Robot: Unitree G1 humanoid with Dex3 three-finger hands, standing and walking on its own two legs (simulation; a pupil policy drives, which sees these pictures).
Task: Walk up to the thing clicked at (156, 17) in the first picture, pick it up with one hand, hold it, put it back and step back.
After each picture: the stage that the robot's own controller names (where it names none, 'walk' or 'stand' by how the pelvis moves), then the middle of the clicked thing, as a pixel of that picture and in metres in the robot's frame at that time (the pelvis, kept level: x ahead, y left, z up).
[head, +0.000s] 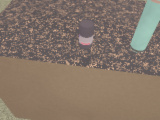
stand; (146, 25) +0.58 -0.25 +0.11
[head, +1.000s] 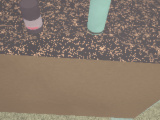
sink last; (100, 2) +0.58 -0.04 +0.15
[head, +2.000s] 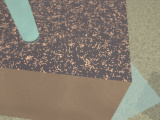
walk; (21, 12) +0.53 +0.25 +0.14
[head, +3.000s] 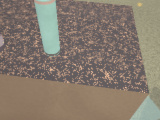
stand; (48, 28) +0.54 +0.15 +0.12
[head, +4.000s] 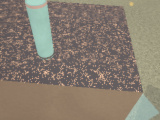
stand; (41, 31) +0.53 +0.17 +0.11
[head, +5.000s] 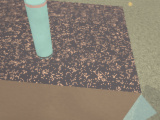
stand; (40, 30) +0.53 +0.17 +0.11
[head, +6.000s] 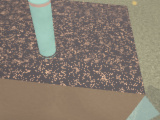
stand; (44, 30) +0.53 +0.16 +0.11
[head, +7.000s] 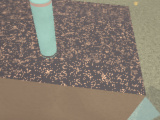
stand; (45, 29) +0.53 +0.16 +0.11
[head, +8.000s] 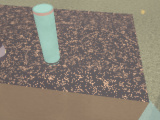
rise first; (48, 37) +0.52 +0.17 +0.11
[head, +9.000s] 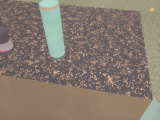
go down; (53, 32) +0.54 +0.16 +0.11
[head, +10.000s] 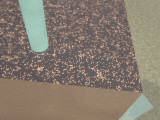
go down; (35, 23) +0.53 +0.15 +0.12
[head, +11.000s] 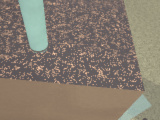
go down; (34, 21) +0.53 +0.15 +0.13
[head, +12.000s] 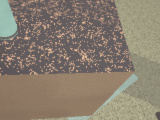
close in; out of the picture +0.52 +0.19 +0.17
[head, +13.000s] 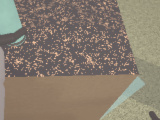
close; (1, 7) +0.51 +0.18 +0.17
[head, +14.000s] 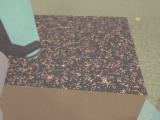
lift; (16, 13) +0.33 +0.15 +0.34
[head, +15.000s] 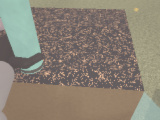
lift; (20, 29) +0.36 +0.16 +0.27
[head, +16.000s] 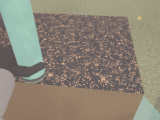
hold; (24, 39) +0.34 +0.16 +0.26
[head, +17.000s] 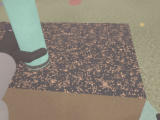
crouch; (26, 23) +0.34 +0.15 +0.32
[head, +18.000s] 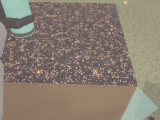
crouch; out of the picture +0.48 +0.17 +0.31
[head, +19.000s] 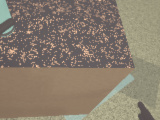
lower; out of the picture +0.53 +0.19 +0.17
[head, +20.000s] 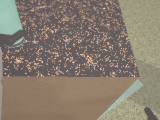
lower; (1, 7) +0.50 +0.18 +0.17
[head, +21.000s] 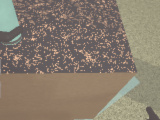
lower; out of the picture +0.51 +0.18 +0.17
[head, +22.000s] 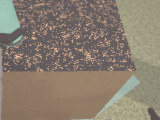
lower; out of the picture +0.51 +0.18 +0.17
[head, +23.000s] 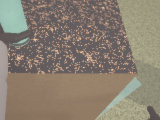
open; (8, 6) +0.51 +0.17 +0.17
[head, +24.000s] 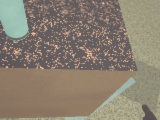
rise; out of the picture +0.51 +0.16 +0.17
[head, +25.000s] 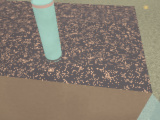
sink last; (49, 32) +0.51 +0.16 +0.14
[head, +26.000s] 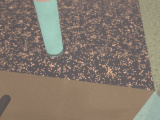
stand; (50, 27) +0.51 +0.16 +0.13
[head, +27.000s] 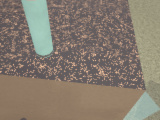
stand; (39, 26) +0.50 +0.17 +0.14
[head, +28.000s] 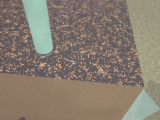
stand; (39, 25) +0.51 +0.17 +0.14
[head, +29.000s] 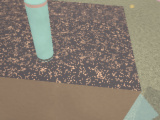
stand; (41, 32) +0.51 +0.17 +0.13
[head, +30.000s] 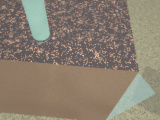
walk; (35, 11) +0.55 +0.18 +0.12
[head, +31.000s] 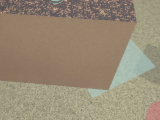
walk; out of the picture +0.79 +0.16 +0.13
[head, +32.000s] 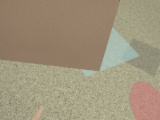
stand; out of the picture +1.13 +0.14 +0.13
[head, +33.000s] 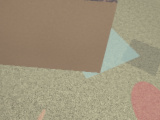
stand; out of the picture +1.11 +0.18 +0.12
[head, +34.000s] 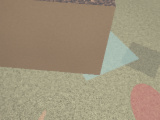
stand; out of the picture +1.14 +0.16 +0.11
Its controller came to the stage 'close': yes
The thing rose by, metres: 0.23
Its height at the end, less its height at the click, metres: +0.00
